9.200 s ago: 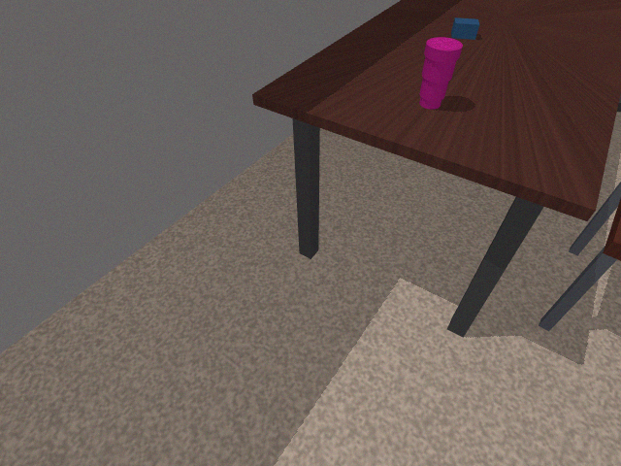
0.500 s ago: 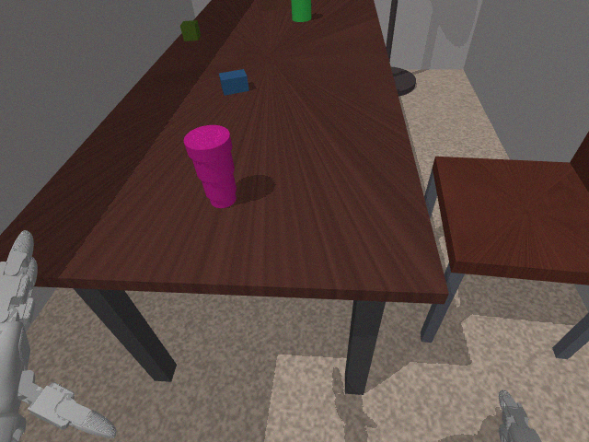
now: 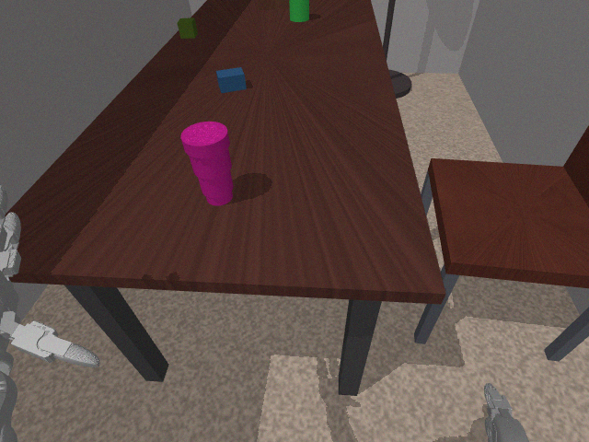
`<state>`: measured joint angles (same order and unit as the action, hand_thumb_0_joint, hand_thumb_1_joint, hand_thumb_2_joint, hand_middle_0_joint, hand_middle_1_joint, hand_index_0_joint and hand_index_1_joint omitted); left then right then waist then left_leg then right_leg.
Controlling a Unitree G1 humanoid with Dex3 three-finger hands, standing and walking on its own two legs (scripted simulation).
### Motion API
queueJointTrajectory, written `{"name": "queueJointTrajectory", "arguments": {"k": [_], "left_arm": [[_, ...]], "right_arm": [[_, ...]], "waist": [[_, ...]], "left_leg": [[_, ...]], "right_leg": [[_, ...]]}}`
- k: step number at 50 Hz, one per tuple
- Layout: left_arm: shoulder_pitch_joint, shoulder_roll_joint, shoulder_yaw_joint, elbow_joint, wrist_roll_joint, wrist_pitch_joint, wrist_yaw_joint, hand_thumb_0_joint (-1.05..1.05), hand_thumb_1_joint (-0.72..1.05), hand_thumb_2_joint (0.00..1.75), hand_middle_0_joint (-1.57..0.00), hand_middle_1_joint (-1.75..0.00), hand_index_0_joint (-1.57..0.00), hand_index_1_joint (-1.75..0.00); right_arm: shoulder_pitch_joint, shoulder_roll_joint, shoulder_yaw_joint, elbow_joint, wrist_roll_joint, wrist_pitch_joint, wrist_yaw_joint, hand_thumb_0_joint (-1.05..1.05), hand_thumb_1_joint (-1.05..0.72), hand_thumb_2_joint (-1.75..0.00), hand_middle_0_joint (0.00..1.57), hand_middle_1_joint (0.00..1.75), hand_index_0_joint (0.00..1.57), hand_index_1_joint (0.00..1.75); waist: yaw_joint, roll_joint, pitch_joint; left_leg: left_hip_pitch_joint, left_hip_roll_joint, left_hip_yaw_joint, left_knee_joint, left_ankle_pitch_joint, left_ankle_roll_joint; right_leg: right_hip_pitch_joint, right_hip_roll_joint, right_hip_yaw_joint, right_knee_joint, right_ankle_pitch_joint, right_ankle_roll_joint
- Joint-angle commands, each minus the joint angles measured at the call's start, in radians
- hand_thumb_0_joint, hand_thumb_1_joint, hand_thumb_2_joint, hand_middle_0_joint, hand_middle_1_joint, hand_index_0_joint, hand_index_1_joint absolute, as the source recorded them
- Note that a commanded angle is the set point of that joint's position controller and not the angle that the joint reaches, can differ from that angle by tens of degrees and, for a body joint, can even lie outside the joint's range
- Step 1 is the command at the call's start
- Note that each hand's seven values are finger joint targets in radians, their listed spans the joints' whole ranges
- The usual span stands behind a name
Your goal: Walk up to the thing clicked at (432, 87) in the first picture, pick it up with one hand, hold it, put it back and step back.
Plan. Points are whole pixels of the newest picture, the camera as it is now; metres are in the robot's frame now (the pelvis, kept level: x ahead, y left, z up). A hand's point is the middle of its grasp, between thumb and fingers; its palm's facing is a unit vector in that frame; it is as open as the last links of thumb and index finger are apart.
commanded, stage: go down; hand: left
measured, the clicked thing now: (212, 167) +0.60 +0.21 +0.06
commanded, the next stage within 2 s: none
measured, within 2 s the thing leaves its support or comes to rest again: neither
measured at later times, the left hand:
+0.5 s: hand (63, 234) +0.34 +0.33 +0.15, palm faces +0.17 -0.98 -0.07, open 17.4 cm
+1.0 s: hand (59, 193) +0.40 +0.36 +0.17, palm faces +0.14 -0.99 +0.01, open 17.7 cm
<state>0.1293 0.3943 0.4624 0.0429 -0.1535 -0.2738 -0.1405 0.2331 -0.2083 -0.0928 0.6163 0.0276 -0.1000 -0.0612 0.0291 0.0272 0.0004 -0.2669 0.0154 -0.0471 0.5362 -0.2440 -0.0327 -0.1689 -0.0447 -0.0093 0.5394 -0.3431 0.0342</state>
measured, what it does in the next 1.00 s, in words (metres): stands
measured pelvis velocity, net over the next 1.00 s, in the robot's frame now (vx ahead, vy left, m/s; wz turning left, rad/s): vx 0.00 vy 0.01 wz -0.03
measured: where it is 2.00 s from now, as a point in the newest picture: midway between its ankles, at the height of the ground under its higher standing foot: outside the picture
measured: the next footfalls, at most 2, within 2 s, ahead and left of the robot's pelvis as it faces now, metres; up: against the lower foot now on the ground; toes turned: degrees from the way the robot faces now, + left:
none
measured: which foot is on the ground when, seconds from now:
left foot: down 0.00-1.00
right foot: down 0.00-1.00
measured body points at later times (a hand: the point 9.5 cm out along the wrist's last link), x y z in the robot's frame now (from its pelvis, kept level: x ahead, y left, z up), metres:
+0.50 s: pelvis +0.01 +0.01 +0.00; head +0.01 +0.01 +0.45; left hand +0.32 +0.38 +0.15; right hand +0.16 -0.25 -0.07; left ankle +0.03 +0.14 -0.73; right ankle -0.03 -0.14 -0.73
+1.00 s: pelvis +0.00 +0.01 +0.00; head +0.03 +0.03 +0.44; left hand +0.38 +0.41 +0.17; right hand +0.13 -0.25 -0.07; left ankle +0.03 +0.14 -0.73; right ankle -0.03 -0.14 -0.73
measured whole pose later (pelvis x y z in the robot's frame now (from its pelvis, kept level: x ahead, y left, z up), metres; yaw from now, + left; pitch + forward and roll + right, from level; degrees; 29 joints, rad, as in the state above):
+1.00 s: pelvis +0.00 +0.01 +0.00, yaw -2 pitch +7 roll -1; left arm -0.65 0.80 0.59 1.01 -0.19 -0.04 -0.54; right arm 0.26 -0.26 0.04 0.59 0.01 -0.21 -0.13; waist -0.07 -0.01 -0.07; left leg -0.48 0.03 -0.02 0.60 -0.25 -0.02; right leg -0.37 -0.03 0.02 0.56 -0.31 0.05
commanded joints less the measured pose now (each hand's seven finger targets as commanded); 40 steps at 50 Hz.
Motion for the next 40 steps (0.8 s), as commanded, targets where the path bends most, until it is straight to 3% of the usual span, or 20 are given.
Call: {"name": "queueJointTrajectory", "arguments": {"k": [1, 5, 7, 12, 13, 15, 17, 18, 19, 20, 22, 24, 27, 29, 32, 34, 35, 36, 38, 40], "left_arm": [[-0.371, 0.369, 0.12, -0.045, -0.05, 0.013, -0.086, 0.0, -0.54, 0.1, -0.03, -0.06, -0.03, -0.07], [-0.501, 0.442, 0.177, 0.087, -0.112, 0.085, -0.181, 0.0, -0.55, 0.1, -0.03, -0.05, -0.02, -0.06], [-0.538, 0.441, 0.181, 0.172, -0.133, 0.119, -0.219, 0.0, -0.54, 0.11, -0.03, -0.05, -0.02, -0.06], [-0.568, 0.459, 0.169, 0.27, -0.123, 0.159, -0.285, 0.0, -0.52, 0.12, -0.02, -0.04, -0.01, -0.05], [-0.578, 0.472, 0.175, 0.244, -0.118, 0.16, -0.288, 0.0, -0.53, 0.1, -0.02, -0.03, -0.01, -0.04], [-0.598, 0.465, 0.177, 0.242, -0.115, 0.163, -0.293, 0.0, -0.51, 0.12, -0.01, -0.03, 0.0, -0.05], [-0.61, 0.511, 0.213, 0.244, -0.121, 0.169, -0.292, 0.0, -0.48, 0.11, -0.02, -0.02, -0.01, -0.04], [-0.653, 0.505, 0.206, 0.218, -0.123, 0.166, -0.295, 0.0, -0.49, 0.11, -0.01, -0.03, -0.01, -0.04], [-0.671, 0.512, 0.207, 0.212, -0.121, 0.166, -0.293, 0.0, -0.5, 0.12, -0.02, -0.03, -0.01, -0.05], [-0.677, 0.509, 0.202, 0.199, -0.115, 0.167, -0.291, 0.0, -0.48, 0.12, -0.02, -0.03, -0.01, -0.04], [-0.678, 0.509, 0.196, 0.222, -0.108, 0.174, -0.291, 0.0, -0.49, 0.11, -0.02, -0.03, -0.01, -0.04], [-0.706, 0.507, 0.181, 0.235, -0.105, 0.176, -0.296, 0.0, -0.5, 0.11, -0.02, -0.03, -0.01, -0.04], [-0.771, 0.545, 0.196, 0.268, -0.115, 0.188, -0.314, 0.0, -0.54, 0.1, -0.03, -0.03, -0.02, -0.04], [-0.825, 0.554, 0.188, 0.359, -0.125, 0.204, -0.336, 0.0, -0.56, 0.1, -0.03, -0.04, -0.02, -0.05], [-0.908, 0.602, 0.192, 0.464, -0.129, 0.218, -0.369, 0.0, -0.6, 0.1, -0.02, -0.04, -0.02, -0.06], [-0.943, 0.608, 0.162, 0.53, -0.115, 0.223, -0.389, 0.0, -0.6, 0.1, -0.02, -0.03, -0.02, -0.05], [-0.989, 0.642, 0.169, 0.517, -0.112, 0.218, -0.397, 0.0, -0.61, 0.09, -0.02, -0.04, -0.02, -0.05], [-0.993, 0.635, 0.16, 0.576, -0.107, 0.219, -0.4, 0.0, -0.61, 0.09, -0.02, -0.04, -0.02, -0.05], [-1.04, 0.684, 0.18, 0.608, -0.107, 0.212, -0.402, 0.0, -0.61, 0.08, -0.02, -0.04, -0.02, -0.05], [-1.069, 0.702, 0.169, 0.658, -0.091, 0.206, -0.395, 0.0, -0.61, 0.08, -0.03, -0.04, -0.03, -0.05]], "right_arm": [[-0.099, -0.132, -0.02, -0.147, 0.01, -0.058, -0.031, 0.0, 0.53, -0.05, 0.05, 0.05, 0.05, 0.05], [-0.07, -0.16, -0.017, -0.154, 0.017, -0.07, -0.044, 0.0, 0.52, -0.05, 0.05, 0.05, 0.05, 0.05], [-0.07, -0.159, -0.005, -0.177, 0.021, -0.079, -0.044, 0.0, 0.52, -0.05, 0.05, 0.05, 0.05, 0.05], [-0.054, -0.148, 0.018, -0.196, 0.018, -0.097, -0.037, 0.0, 0.53, -0.05, 0.05, 0.05, 0.05, 0.05], [-0.052, -0.149, 0.017, -0.221, 0.016, -0.097, -0.038, 0.0, 0.53, -0.05, 0.05, 0.05, 0.05, 0.05], [-0.038, -0.135, 0.036, -0.223, 0.009, -0.101, -0.031, 0.0, 0.54, -0.05, 0.05, 0.05, 0.05, 0.05], [-0.034, -0.184, -0.007, -0.213, 0.005, -0.102, -0.034, 0.0, 0.54, -0.05, 0.05, 0.05, 0.05, 0.05], [-0.028, -0.166, 0.004, -0.209, 0.005, -0.107, -0.031, 0.0, 0.53, -0.05, 0.05, 0.05, 0.05, 0.05], [-0.042, -0.187, -0.01, -0.226, 0.004, -0.11, -0.031, 0.0, 0.53, -0.05, 0.05, 0.05, 0.05, 0.05], [-0.059, -0.168, 0.009, -0.261, 0.003, -0.116, -0.032, 0.0, 0.54, -0.05, 0.05, 0.05, 0.05, 0.05], [-0.034, -0.186, -0.012, -0.235, 0.0, -0.116, -0.038, 0.0, 0.53, -0.05, 0.05, 0.05, 0.05, 0.05], [-0.027, -0.167, -0.003, -0.189, -0.001, -0.119, -0.043, 0.0, 0.54, -0.05, 0.05, 0.05, 0.05, 0.05], [-0.006, -0.179, -0.001, -0.19, -0.001, -0.127, -0.049, 0.0, 0.53, -0.05, 0.05, 0.05, 0.05, 0.05], [-0.012, -0.188, -0.003, -0.172, 0.001, -0.132, -0.057, 0.0, 0.53, -0.05, 0.05, 0.05, 0.05, 0.05], [-0.04, -0.172, 0.029, -0.162, 0.001, -0.142, -0.064, 0.0, 0.54, -0.05, 0.05, 0.05, 0.05, 0.05], [-0.028, -0.151, 0.051, -0.142, 0.0, -0.147, -0.067, 0.0, 0.54, -0.05, 0.05, 0.05, 0.05, 0.05], [-0.013, -0.159, 0.052, -0.132, -0.004, -0.148, -0.07, 0.0, 0.54, -0.05, 0.05, 0.05, 0.05, 0.05], [-0.042, -0.164, 0.059, -0.162, -0.006, -0.154, -0.071, 0.0, 0.55, -0.05, 0.05, 0.05, 0.05, 0.05], [-0.012, -0.207, 0.03, -0.153, -0.012, -0.158, -0.076, 0.0, 0.55, -0.05, 0.05, 0.05, 0.05, 0.05], [-0.054, -0.193, 0.053, -0.194, -0.011, -0.163, -0.073, 0.0, 0.55, -0.05, 0.05, 0.05, 0.05, 0.05]], "waist": [[-0.037, 0.018, -0.123], [-0.032, 0.035, -0.214], [-0.025, 0.025, -0.239], [0.002, 0.063, -0.207], [0.004, 0.091, -0.257], [0.008, 0.078, -0.26], [0.005, 0.078, -0.284], [0.004, 0.088, -0.287], [-0.007, 0.101, -0.314], [-0.001, 0.096, -0.316], [-0.016, 0.094, -0.289], [-0.027, 0.099, -0.262], [-0.044, 0.102, -0.277], [-0.065, 0.063, -0.243], [-0.065, 0.037, -0.229], [-0.07, 0.055, -0.207], [-0.073, 0.07, -0.22], [-0.073, 0.063, -0.234], [-0.079, 0.062, -0.266], [-0.071, 0.075, -0.291]], "left_leg": [[0.102, -0.033, 0.064, -0.076, 0.112, 0.046], [0.131, -0.03, 0.061, -0.067, 0.179, 0.045], [0.138, -0.024, 0.057, -0.066, 0.215, 0.042], [0.099, -0.016, 0.055, -0.075, 0.221, 0.029], [0.122, -0.014, 0.056, -0.069, 0.261, 0.028], [0.116, -0.006, 0.052, -0.058, 0.311, 0.025], [0.126, -0.007, 0.054, -0.043, 0.359, 0.029], [0.137, -0.002, 0.052, -0.039, 0.37, 0.028], [0.163, 0.001, 0.051, -0.036, 0.386, 0.027], [0.162, 0.001, 0.049, -0.035, 0.383, 0.027], [0.157, -0.001, 0.053, -0.037, 0.354, 0.03], [0.151, -0.012, 0.063, -0.035, 0.308, 0.038], [0.156, -0.008, 0.058, -0.036, 0.297, 0.04], [0.145, -0.007, 0.054, -0.04, 0.273, 0.045], [0.109, -0.017, 0.056, -0.039, 0.221, 0.054], [0.088, -0.026, 0.061, -0.044, 0.145, 0.054], [0.089, -0.028, 0.06, -0.043, 0.126, 0.054], [0.093, -0.027, 0.058, -0.041, 0.112, 0.05], [0.095, -0.025, 0.053, -0.032, 0.109, 0.049], [0.095, -0.024, 0.05, -0.025, 0.108, 0.046]], "right_leg": [[-0.086, 0.024, -0.029, -0.117, 0.196, -0.018], [-0.061, 0.028, -0.035, -0.104, 0.256, -0.022], [-0.06, 0.035, -0.041, -0.093, 0.277, -0.027], [-0.083, 0.046, -0.044, -0.087, 0.252, -0.04], [-0.071, 0.045, -0.044, -0.079, 0.285, -0.041], [-0.064, 0.052, -0.048, -0.07, 0.313, -0.043], [-0.059, 0.05, -0.042, -0.071, 0.357, -0.037], [-0.066, 0.053, -0.042, -0.067, 0.356, -0.038], [-0.075, 0.053, -0.04, -0.067, 0.362, -0.037], [-0.069, 0.053, -0.041, -0.068, 0.357, -0.037], [-0.086, 0.052, -0.039, -0.076, 0.344, -0.033], [-0.102, 0.046, -0.032, -0.085, 0.338, -0.027], [-0.116, 0.047, -0.036, -0.084, 0.333, -0.026], [-0.141, 0.049, -0.036, -0.088, 0.324, -0.022], [-0.156, 0.042, -0.031, -0.096, 0.293, -0.019], [-0.195, 0.04, -0.024, -0.103, 0.227, -0.02], [-0.202, 0.039, -0.022, -0.105, 0.21, -0.021], [-0.218, 0.042, -0.027, -0.102, 0.194, -0.024], [-0.217, 0.044, -0.03, -0.099, 0.192, -0.023], [-0.227, 0.045, -0.028, -0.093, 0.186, -0.028]]}}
